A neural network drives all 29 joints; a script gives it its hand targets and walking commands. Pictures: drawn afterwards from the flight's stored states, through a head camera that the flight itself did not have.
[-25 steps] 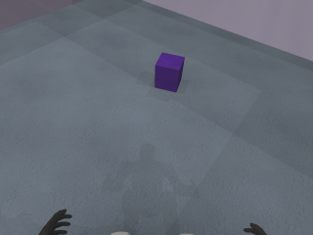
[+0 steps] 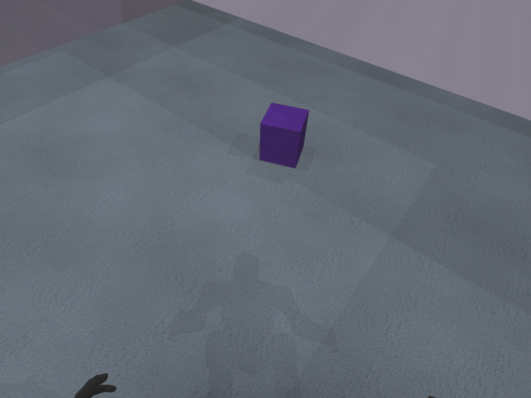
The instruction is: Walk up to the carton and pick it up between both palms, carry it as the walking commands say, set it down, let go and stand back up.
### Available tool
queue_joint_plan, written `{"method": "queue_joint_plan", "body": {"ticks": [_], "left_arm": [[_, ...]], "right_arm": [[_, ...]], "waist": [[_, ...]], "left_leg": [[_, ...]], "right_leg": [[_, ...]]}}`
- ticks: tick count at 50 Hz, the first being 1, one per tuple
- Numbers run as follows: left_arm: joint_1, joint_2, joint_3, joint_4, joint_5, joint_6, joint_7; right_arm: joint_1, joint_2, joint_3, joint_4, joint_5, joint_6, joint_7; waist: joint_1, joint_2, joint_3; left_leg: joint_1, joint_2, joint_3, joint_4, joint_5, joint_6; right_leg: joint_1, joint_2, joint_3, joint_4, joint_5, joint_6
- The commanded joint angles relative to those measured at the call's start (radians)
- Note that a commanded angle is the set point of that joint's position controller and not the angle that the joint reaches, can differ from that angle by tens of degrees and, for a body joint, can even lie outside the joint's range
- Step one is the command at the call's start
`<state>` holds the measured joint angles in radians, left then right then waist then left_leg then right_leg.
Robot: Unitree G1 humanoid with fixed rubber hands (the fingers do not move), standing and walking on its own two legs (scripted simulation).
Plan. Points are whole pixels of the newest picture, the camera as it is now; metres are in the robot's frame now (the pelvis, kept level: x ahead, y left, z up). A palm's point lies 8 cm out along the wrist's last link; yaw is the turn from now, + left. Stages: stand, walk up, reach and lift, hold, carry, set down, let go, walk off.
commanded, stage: stand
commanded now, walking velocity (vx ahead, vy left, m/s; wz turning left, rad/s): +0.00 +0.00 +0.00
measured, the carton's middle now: (283, 135) +1.48 -0.08 -0.65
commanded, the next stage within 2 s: walk up in 1.06 s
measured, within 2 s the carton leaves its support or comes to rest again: neither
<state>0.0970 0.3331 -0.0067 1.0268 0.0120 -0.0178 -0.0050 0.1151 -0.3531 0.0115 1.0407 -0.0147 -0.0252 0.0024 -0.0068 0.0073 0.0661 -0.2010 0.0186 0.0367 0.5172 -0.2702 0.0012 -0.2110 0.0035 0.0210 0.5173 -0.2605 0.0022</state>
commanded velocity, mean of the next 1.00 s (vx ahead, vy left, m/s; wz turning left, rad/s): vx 0.00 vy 0.00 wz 0.00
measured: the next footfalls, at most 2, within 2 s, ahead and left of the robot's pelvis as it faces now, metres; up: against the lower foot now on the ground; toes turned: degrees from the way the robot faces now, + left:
right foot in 1.52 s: +0.17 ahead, -0.17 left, +0.00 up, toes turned -7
left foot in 2.00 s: +0.40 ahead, +0.08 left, +0.00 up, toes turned +5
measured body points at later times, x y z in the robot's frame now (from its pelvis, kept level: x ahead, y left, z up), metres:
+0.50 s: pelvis +0.00 +0.00 +0.01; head +0.01 +0.00 +0.46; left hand +0.09 +0.29 -0.12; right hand +0.09 -0.30 -0.12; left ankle +0.01 +0.12 -0.74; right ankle +0.01 -0.12 -0.74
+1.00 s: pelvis +0.01 +0.00 +0.01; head +0.01 -0.01 +0.46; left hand +0.10 +0.29 -0.12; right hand +0.09 -0.30 -0.12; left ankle +0.01 +0.12 -0.74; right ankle +0.01 -0.12 -0.74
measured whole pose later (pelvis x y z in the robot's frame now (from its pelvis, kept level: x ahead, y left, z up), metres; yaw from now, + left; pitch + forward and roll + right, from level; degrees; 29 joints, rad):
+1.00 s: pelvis +0.01 +0.00 +0.01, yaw +0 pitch -3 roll +0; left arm 0.09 0.34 -0.01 1.11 0.01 -0.01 0.00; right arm 0.09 -0.35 0.00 1.13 -0.01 -0.01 0.00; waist -0.01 0.01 0.06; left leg -0.11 0.02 0.03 0.35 -0.19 -0.01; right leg -0.12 0.01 0.02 0.34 -0.18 0.00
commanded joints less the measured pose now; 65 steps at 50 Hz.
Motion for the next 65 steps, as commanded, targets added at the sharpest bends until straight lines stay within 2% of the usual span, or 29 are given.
{"method": "queue_joint_plan", "body": {"ticks": [1, 2, 3, 7, 10, 12, 19, 20, 23, 24, 27, 28, 31, 34, 35, 37, 39, 40, 41, 47, 49, 50, 51, 52, 56, 62, 63, 64, 65], "left_arm": [[-0.052, 0.213, 0.042, -0.036, -0.001, -0.021, 0.01], [-0.068, 0.209, 0.041, -0.039, -0.003, -0.021, 0.011], [-0.047, 0.206, 0.04, -0.028, -0.004, -0.022, 0.009], [-0.061, 0.223, 0.04, -0.012, 0.0, -0.021, 0.009], [-0.06, 0.198, 0.032, -0.015, -0.001, -0.02, 0.008], [-0.063, 0.202, 0.032, -0.002, 0.001, -0.018, 0.01], [-0.044, 0.224, 0.034, 0.013, -0.002, -0.018, 0.011], [-0.04, 0.224, 0.037, 0.024, -0.002, -0.021, 0.008], [-0.033, 0.213, 0.036, 0.019, 0.0, -0.018, 0.009], [-0.038, 0.216, 0.036, 0.026, -0.004, -0.021, 0.008], [-0.03, 0.221, 0.037, 0.025, -0.001, -0.019, 0.008], [-0.053, 0.231, 0.039, 0.018, 0.002, -0.014, 0.012], [-0.041, 0.228, 0.039, 0.022, 0.0, -0.015, 0.013], [-0.047, 0.216, 0.04, 0.022, -0.002, -0.015, 0.013], [-0.044, 0.23, 0.037, 0.03, -0.001, -0.019, 0.011], [-0.036, 0.226, 0.039, 0.019, -0.001, -0.019, 0.012], [-0.047, 0.224, 0.042, 0.024, 0.003, -0.017, 0.014], [-0.056, 0.236, 0.043, 0.025, 0.001, -0.014, 0.013], [-0.052, 0.221, 0.039, 0.021, -0.001, -0.017, 0.012], [-0.048, 0.222, 0.037, 0.024, -0.002, -0.014, 0.011], [-0.048, 0.235, 0.042, 0.025, -0.001, -0.013, 0.013], [-0.042, 0.243, 0.044, 0.026, -0.006, -0.013, 0.012], [-0.03, 0.223, 0.041, 0.027, -0.004, -0.013, 0.012], [-0.047, 0.245, 0.048, 0.027, 0.0, -0.016, 0.015], [-0.039, 0.23, 0.041, 0.029, -0.005, -0.015, 0.013], [-0.054, 0.238, 0.046, 0.021, -0.001, -0.013, 0.016], [0.029, 0.313, 0.104, -0.055, 0.018, -0.028, -0.013], [-0.008, 0.31, 0.104, -0.067, 0.027, -0.029, -0.028], [-0.06, 0.299, 0.104, -0.078, 0.033, -0.029, -0.036]], "right_arm": [[-0.064, -0.204, -0.048, -0.043, 0.0, -0.021, -0.008], [-0.071, -0.188, -0.046, -0.046, 0.004, -0.022, -0.008], [-0.07, -0.191, -0.043, -0.036, 0.003, -0.021, -0.009], [-0.065, -0.194, -0.041, -0.014, 0.001, -0.018, -0.007], [-0.079, -0.201, -0.048, -0.012, 0.001, -0.014, -0.008], [-0.073, -0.194, -0.044, 0.003, -0.001, -0.015, -0.011], [-0.09, -0.208, -0.047, 0.023, 0.002, -0.014, -0.005], [-0.07, -0.188, -0.043, 0.03, 0.001, -0.013, -0.006], [-0.088, -0.208, -0.048, 0.018, 0.001, -0.011, -0.003], [-0.074, -0.194, -0.047, 0.025, -0.001, -0.012, -0.004], [-0.083, -0.193, -0.046, 0.023, 0.003, -0.012, -0.006], [-0.082, -0.206, -0.049, 0.025, 0.007, -0.008, -0.007], [-0.07, -0.211, -0.052, 0.041, 0.004, -0.003, -0.009], [-0.081, -0.187, -0.047, 0.031, 0.002, -0.007, -0.008], [-0.077, -0.199, -0.046, 0.034, 0.004, -0.008, -0.006], [-0.082, -0.19, -0.045, 0.036, 0.002, -0.007, -0.007], [-0.079, -0.206, -0.054, 0.039, 0.005, -0.004, -0.008], [-0.084, -0.201, -0.049, 0.038, 0.007, -0.006, -0.01], [-0.081, -0.2, -0.05, 0.035, 0.0, -0.01, -0.011], [-0.072, -0.196, -0.048, 0.041, 0.001, -0.006, -0.011], [-0.08, -0.213, -0.052, 0.035, 0.001, -0.005, -0.008], [-0.072, -0.208, -0.051, 0.044, 0.003, -0.003, -0.005], [-0.084, -0.209, -0.054, 0.04, 0.001, -0.004, -0.007], [-0.064, -0.2, -0.05, 0.039, 0.004, -0.003, -0.008], [-0.071, -0.2, -0.049, 0.044, 0.004, -0.006, -0.012], [-0.061, -0.2, -0.053, 0.039, 0.001, -0.003, -0.006], [0.033, -0.315, -0.114, -0.033, -0.034, -0.021, 0.018], [0.056, -0.335, -0.123, -0.021, -0.034, -0.024, 0.028], [0.1, -0.342, -0.134, -0.01, -0.035, -0.026, 0.032]], "waist": [[0.011, 0.002, -0.1], [-0.003, 0.003, -0.115], [0.013, -0.01, -0.092], [0.006, 0.013, -0.085], [0.007, -0.016, -0.063], [0.003, 0.014, -0.059], [0.009, -0.026, -0.073], [0.006, 0.005, -0.061], [0.012, -0.01, -0.09], [0.008, 0.022, -0.084], [0.017, -0.02, -0.08], [0.005, -0.024, -0.082], [0.002, 0.016, -0.062], [-0.001, 0.009, -0.093], [-0.001, 0.022, -0.094], [0.005, -0.013, -0.086], [-0.006, 0.006, -0.112], [0.0, -0.04, -0.095], [-0.003, 0.004, -0.097], [0.0, -0.018, -0.07], [0.004, 0.02, -0.077], [-0.001, 0.0, -0.084], [0.018, -0.012, -0.07], [0.001, -0.021, -0.082], [0.002, 0.005, -0.099], [-0.004, -0.012, -0.109], [-0.015, 0.029, -0.197], [-0.035, 0.027, -0.132], [-0.068, 0.072, -0.066]], "left_leg": [[0.05, 0.105, -0.099, -0.15, 0.139, 0.041], [0.055, 0.109, -0.1, -0.154, 0.152, 0.041], [0.049, 0.113, -0.104, -0.161, 0.165, 0.041], [0.073, 0.111, -0.1, -0.189, 0.128, 0.034], [0.058, 0.11, -0.106, -0.219, 0.074, 0.029], [0.074, 0.111, -0.097, -0.218, 0.102, 0.032], [0.092, 0.12, -0.107, -0.223, 0.103, 0.034], [0.086, 0.112, -0.095, -0.221, 0.105, 0.035], [0.097, 0.119, -0.099, -0.225, 0.126, 0.03], [0.093, 0.114, -0.097, -0.223, 0.137, 0.032], [0.097, 0.118, -0.099, -0.233, 0.159, 0.029], [0.099, 0.112, -0.094, -0.229, 0.145, 0.019], [0.096, 0.115, -0.091, -0.225, 0.115, 0.023], [0.078, 0.116, -0.092, -0.231, 0.103, 0.028], [0.084, 0.12, -0.1, -0.232, 0.118, 0.031], [0.095, 0.124, -0.107, -0.231, 0.136, 0.033], [0.109, 0.117, -0.094, -0.22, 0.173, 0.025], [0.104, 0.121, -0.099, -0.23, 0.187, 0.025], [0.114, 0.125, -0.093, -0.228, 0.183, 0.027], [0.091, 0.122, -0.095, -0.235, 0.147, 0.026], [0.099, 0.118, -0.094, -0.241, 0.151, 0.024], [0.11, 0.122, -0.091, -0.238, 0.16, 0.022], [0.093, 0.121, -0.097, -0.237, 0.16, 0.027], [0.11, 0.121, -0.095, -0.24, 0.186, 0.025], [0.13, 0.125, -0.089, -0.235, 0.196, 0.026], [0.131, 0.125, -0.084, -0.229, 0.227, 0.019], [0.179, 0.11, -0.085, -0.153, -0.289, 0.093], [0.193, 0.146, -0.162, -0.18, -0.456, 0.129], [0.237, 0.195, -0.247, -0.258, -0.564, 0.164]], "right_leg": [[0.038, -0.106, 0.09, -0.128, 0.167, -0.041], [0.055, -0.107, 0.085, -0.132, 0.191, -0.038], [0.056, -0.109, 0.083, -0.142, 0.181, -0.04], [0.043, -0.113, 0.089, -0.176, 0.134, -0.037], [0.042, -0.11, 0.093, -0.187, 0.123, -0.035], [0.043, -0.115, 0.094, -0.203, 0.142, -0.034], [0.048, -0.116, 0.084, -0.221, 0.136, -0.033], [0.051, -0.123, 0.1, -0.225, 0.149, -0.031], [0.061, -0.118, 0.081, -0.221, 0.147, -0.026], [0.072, -0.121, 0.093, -0.219, 0.175, -0.028], [0.07, -0.117, 0.086, -0.219, 0.178, -0.03], [0.065, -0.117, 0.083, -0.233, 0.175, -0.025], [0.058, -0.12, 0.087, -0.238, 0.161, -0.025], [0.083, -0.124, 0.085, -0.233, 0.167, -0.027], [0.087, -0.129, 0.095, -0.231, 0.177, -0.031], [0.088, -0.126, 0.087, -0.235, 0.194, -0.032], [0.103, -0.127, 0.079, -0.228, 0.235, -0.029], [0.086, -0.123, 0.074, -0.227, 0.245, -0.027], [0.091, -0.127, 0.086, -0.227, 0.236, -0.025], [0.082, -0.122, 0.078, -0.238, 0.199, -0.019], [0.083, -0.122, 0.091, -0.232, 0.181, -0.027], [0.076, -0.125, 0.079, -0.231, 0.183, -0.028], [0.089, -0.122, 0.082, -0.236, 0.196, -0.023], [0.085, -0.124, 0.082, -0.231, 0.209, -0.027], [0.096, -0.13, 0.089, -0.23, 0.243, -0.023], [0.099, -0.122, 0.078, -0.226, 0.264, -0.024], [0.039, -0.068, 0.074, -0.136, -0.253, -0.067], [-0.119, -0.075, 0.098, -0.099, -0.394, -0.073], [-0.278, -0.051, 0.071, -0.026, -0.414, -0.064]]}}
